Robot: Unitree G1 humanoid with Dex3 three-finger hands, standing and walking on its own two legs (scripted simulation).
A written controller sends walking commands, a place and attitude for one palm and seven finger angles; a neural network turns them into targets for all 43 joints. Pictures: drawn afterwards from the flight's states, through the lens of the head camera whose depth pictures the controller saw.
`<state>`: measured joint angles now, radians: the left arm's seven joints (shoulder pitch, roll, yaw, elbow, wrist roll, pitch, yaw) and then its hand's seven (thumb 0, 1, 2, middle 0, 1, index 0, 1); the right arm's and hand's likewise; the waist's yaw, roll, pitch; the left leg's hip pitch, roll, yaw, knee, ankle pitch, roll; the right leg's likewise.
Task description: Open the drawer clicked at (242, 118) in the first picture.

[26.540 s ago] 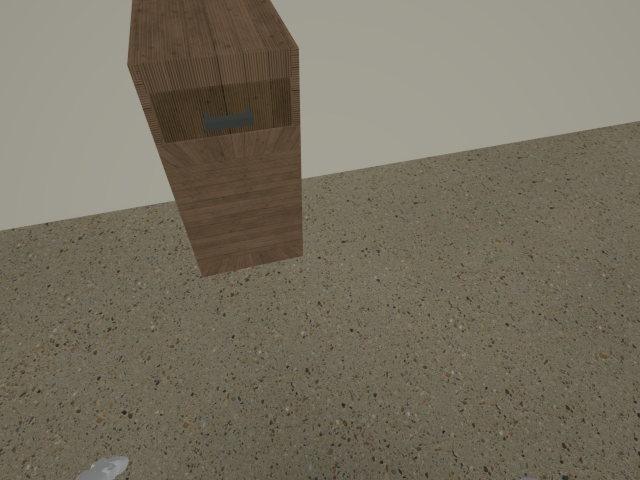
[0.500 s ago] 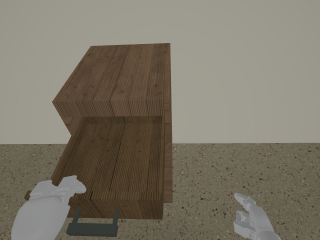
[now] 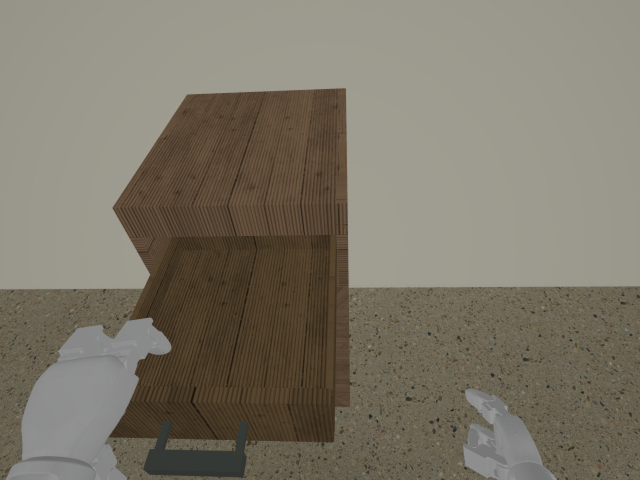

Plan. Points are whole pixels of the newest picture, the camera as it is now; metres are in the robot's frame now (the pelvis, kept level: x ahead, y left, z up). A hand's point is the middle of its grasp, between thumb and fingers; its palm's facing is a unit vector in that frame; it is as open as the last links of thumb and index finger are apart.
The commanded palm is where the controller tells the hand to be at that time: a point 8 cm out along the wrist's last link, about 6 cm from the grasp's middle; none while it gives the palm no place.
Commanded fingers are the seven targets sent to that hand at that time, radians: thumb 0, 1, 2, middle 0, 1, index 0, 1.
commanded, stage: draw the hand back to the body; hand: left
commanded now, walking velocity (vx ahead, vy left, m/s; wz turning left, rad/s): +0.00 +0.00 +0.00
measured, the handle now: (200, 445) +0.17 +0.21 -0.08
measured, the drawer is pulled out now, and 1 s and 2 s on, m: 0.30 0.30 0.30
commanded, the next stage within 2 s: step back with the hand held close in 1.06 s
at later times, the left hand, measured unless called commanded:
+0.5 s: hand (137, 344) +0.19 +0.21 +0.16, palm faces +0.37 -0.84 -0.40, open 11.8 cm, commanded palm +0.13 +0.25 +0.18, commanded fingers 0.00 0.31 0.64 -0.24 -0.68 -0.24 -0.68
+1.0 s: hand (146, 343) +0.19 +0.20 +0.17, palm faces +0.40 -0.83 -0.40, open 7.8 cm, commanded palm +0.13 +0.24 +0.19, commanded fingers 0.00 0.90 0.90 -0.20 -0.30 -0.20 -0.30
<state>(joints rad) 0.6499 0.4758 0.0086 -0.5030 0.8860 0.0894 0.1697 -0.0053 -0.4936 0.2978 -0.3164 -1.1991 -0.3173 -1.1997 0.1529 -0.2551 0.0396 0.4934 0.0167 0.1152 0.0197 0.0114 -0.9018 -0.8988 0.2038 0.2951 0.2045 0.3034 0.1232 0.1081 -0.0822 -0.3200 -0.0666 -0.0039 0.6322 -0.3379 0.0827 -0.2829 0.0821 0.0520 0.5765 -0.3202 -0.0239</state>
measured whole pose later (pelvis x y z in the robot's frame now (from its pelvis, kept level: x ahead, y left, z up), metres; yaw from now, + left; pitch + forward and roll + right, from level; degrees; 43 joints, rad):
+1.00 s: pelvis +0.02 -0.04 +0.02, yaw +3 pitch -2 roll +0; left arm 0.55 0.33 0.27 -0.45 -0.08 -0.09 0.09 0.01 0.79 0.85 -0.21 -0.36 -0.21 -0.37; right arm 0.16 -0.22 0.01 0.61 0.00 -0.08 -0.07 0.01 -0.90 -0.90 0.20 0.30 0.21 0.30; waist 0.05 0.07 -0.01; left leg -0.11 -0.04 -0.07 0.40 -0.25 0.03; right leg -0.06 0.10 0.01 0.33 -0.23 -0.08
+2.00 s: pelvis -0.07 -0.02 +0.00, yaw +5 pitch +3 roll -3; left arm 0.63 0.39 0.36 -0.67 -0.03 -0.20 0.14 0.01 0.88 0.90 -0.21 -0.30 -0.21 -0.30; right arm 0.19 -0.21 -0.01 0.55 0.01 -0.05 -0.04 0.01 -0.90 -0.90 0.21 0.30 0.21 0.30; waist 0.00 -0.01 0.01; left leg -0.46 -0.05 -0.05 0.64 -0.30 0.05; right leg -0.37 0.07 -0.04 0.50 -0.18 -0.04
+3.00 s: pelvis -0.28 -0.09 +0.00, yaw +5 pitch +0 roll +0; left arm 0.69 0.43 0.36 -0.74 -0.04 -0.18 0.14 0.01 0.88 0.89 -0.21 -0.30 -0.21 -0.30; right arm 0.19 -0.19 0.01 0.58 0.03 -0.08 -0.02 0.01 -0.90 -0.90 0.20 0.30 0.21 0.30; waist -0.03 -0.01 0.05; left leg -0.38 0.00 -0.01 0.74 -0.37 0.02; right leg -0.25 0.03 -0.10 0.57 -0.32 -0.07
